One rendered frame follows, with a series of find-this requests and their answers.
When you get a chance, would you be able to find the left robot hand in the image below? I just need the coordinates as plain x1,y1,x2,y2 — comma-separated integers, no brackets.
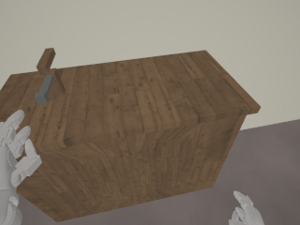
0,110,42,192

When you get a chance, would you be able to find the tap lever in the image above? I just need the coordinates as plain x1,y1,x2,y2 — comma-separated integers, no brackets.
34,74,54,105

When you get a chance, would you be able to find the left robot forearm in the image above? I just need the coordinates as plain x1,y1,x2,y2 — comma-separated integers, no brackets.
0,189,23,225

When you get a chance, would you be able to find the counter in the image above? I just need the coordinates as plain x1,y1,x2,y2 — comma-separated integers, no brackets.
0,48,261,222

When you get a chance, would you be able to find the right robot hand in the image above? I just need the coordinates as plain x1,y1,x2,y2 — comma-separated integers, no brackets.
229,190,264,225

